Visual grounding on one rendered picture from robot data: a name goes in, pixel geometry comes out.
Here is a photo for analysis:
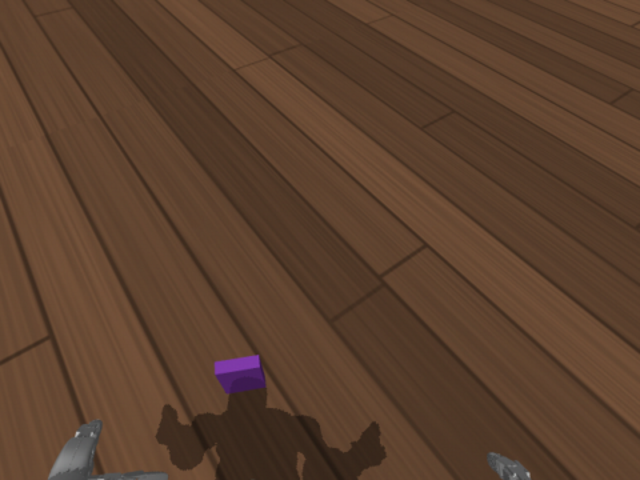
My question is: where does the carton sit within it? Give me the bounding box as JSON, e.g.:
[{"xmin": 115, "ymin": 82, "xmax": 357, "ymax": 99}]
[{"xmin": 215, "ymin": 355, "xmax": 266, "ymax": 394}]

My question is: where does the left robot hand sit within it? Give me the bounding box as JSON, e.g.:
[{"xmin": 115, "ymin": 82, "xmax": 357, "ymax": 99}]
[{"xmin": 48, "ymin": 419, "xmax": 168, "ymax": 480}]

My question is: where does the right robot hand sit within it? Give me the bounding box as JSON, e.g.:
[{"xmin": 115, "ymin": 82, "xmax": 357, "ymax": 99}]
[{"xmin": 487, "ymin": 452, "xmax": 531, "ymax": 480}]

